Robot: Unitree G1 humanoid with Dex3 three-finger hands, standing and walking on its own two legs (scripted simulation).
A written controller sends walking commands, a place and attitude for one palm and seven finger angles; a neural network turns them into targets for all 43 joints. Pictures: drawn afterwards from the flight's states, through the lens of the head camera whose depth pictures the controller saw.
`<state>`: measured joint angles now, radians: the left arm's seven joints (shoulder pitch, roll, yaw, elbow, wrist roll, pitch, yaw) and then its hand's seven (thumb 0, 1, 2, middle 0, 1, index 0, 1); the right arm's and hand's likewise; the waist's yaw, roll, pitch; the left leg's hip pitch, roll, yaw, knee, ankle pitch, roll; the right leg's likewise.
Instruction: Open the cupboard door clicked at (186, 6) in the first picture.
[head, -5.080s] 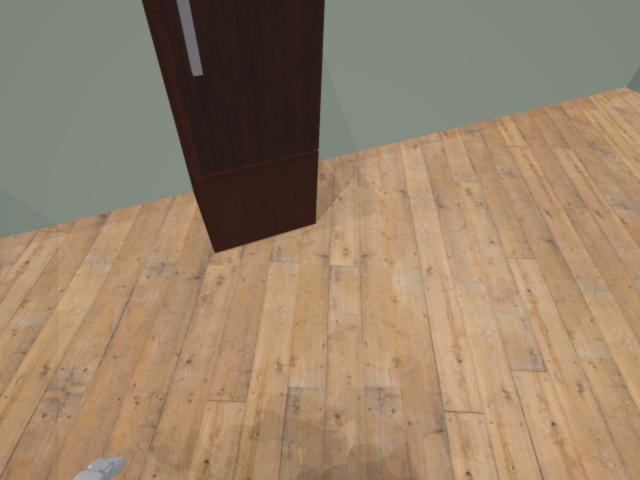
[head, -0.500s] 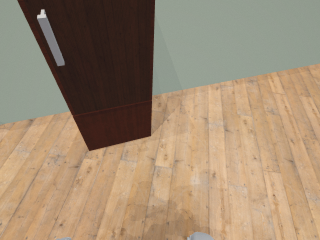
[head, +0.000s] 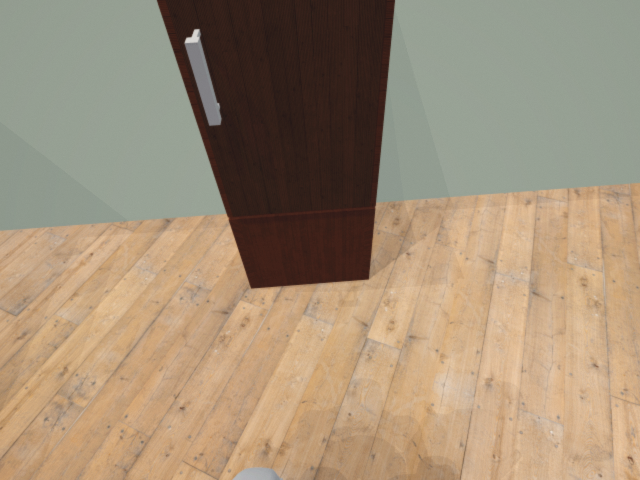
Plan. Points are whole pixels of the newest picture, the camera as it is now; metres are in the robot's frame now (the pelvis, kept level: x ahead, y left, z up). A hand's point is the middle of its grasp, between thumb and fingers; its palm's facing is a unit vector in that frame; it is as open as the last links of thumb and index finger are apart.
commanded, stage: take the last steps up to it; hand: left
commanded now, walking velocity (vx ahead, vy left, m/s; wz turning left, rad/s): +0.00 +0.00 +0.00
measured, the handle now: (206, 79) +0.83 +0.27 +0.09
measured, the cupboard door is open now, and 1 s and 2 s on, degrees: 0 0 0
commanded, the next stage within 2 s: come to a stop and stand still in 1.00 s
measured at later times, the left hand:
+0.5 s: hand out of the picture +0.06 +0.25 -0.18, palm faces +0.09 -0.98 -0.17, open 7.4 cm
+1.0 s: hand (233, 405) +0.26 +0.16 -0.16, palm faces +0.10 -0.97 -0.24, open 7.2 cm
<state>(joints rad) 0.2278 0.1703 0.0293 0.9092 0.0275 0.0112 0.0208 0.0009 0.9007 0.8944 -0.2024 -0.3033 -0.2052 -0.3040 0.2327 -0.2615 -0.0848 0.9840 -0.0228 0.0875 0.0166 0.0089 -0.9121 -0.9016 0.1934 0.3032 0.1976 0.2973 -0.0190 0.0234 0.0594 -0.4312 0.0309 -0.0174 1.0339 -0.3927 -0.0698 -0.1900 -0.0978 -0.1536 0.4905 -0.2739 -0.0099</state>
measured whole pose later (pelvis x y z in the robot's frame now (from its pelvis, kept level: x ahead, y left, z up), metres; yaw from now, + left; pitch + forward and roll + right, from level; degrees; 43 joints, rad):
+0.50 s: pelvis +0.05 +0.06 +0.00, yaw +3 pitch -3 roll +0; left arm 0.28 0.22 0.06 1.08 0.03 0.03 -0.02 0.00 0.91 0.90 -0.20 -0.30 -0.20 -0.30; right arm 0.40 -0.13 -0.01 1.08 -0.02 -0.04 -0.03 0.01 -0.92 -0.90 0.20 0.30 0.20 0.30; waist 0.00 -0.05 0.02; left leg 0.05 -0.02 0.08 0.29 -0.30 0.04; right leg -0.56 -0.10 -0.05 1.06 -0.21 0.06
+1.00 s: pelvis +0.21 -0.03 +0.00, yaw +4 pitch -2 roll +0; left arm 0.23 0.16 0.05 1.07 0.02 -0.06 0.02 -0.02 0.94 0.89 -0.20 -0.30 -0.20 -0.30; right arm 0.28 -0.17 -0.06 1.07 -0.03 0.00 -0.01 0.01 -0.91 -0.90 0.19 0.30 0.20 0.30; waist -0.03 0.04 0.02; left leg -0.51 0.12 0.04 1.07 -0.25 -0.01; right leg -0.18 0.02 -0.19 0.39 -0.18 -0.10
